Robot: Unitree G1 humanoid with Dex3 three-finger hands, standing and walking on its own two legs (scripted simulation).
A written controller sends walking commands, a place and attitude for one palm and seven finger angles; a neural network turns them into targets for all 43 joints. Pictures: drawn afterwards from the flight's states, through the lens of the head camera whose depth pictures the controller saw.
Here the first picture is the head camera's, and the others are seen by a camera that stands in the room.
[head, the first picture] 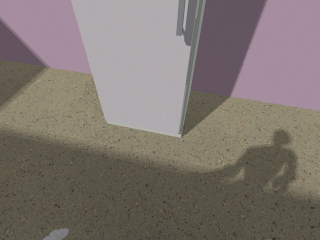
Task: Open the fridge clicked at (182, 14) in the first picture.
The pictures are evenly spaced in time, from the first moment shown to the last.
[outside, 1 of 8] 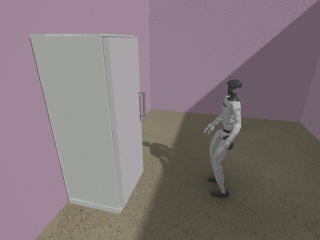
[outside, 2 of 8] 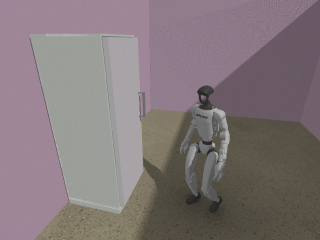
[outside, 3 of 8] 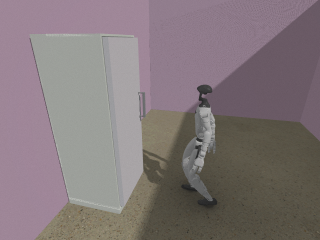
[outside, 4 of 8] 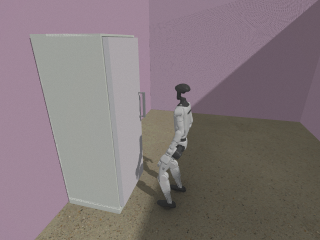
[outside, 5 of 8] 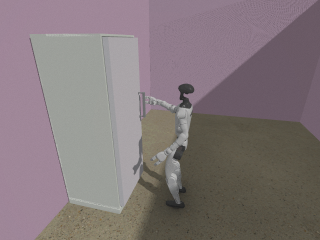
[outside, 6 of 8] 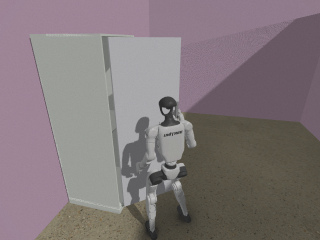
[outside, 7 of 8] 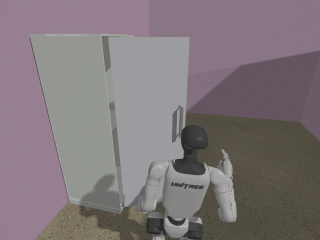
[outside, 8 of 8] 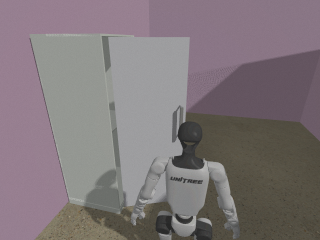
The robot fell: no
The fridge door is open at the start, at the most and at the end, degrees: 0 71 67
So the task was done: yes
